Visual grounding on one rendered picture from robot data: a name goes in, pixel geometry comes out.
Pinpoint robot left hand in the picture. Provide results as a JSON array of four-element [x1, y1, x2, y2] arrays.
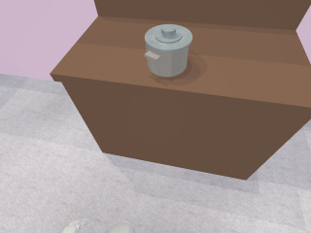
[[61, 218, 88, 233]]

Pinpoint pot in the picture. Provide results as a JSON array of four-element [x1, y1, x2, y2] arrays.
[[144, 44, 189, 78]]

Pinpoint lid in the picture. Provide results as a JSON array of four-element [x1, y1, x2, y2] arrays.
[[144, 24, 192, 52]]

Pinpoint left robot thigh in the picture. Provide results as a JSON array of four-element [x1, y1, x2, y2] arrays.
[[108, 222, 137, 233]]

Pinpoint table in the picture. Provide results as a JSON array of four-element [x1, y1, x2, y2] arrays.
[[50, 0, 311, 181]]

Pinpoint knob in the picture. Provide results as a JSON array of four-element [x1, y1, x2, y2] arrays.
[[161, 24, 176, 36]]

